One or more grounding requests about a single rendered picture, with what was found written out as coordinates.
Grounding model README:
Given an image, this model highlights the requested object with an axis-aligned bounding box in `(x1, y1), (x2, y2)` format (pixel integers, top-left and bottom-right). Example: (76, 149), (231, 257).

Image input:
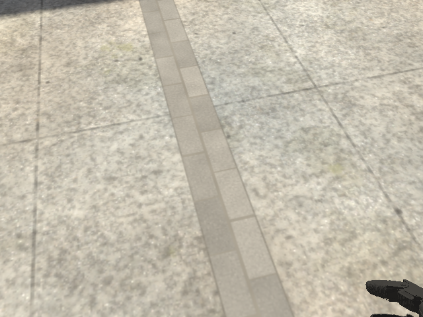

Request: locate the right robot hand
(365, 279), (423, 317)

